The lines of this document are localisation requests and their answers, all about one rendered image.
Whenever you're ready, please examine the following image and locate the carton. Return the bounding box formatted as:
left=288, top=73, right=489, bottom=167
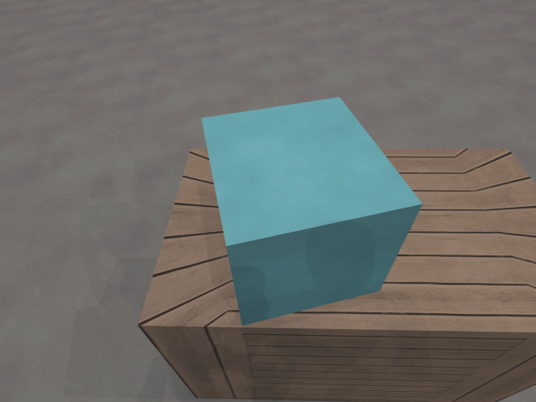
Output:
left=201, top=97, right=423, bottom=326

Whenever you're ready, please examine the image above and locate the pedestal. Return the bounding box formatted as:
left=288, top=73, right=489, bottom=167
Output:
left=138, top=148, right=536, bottom=402

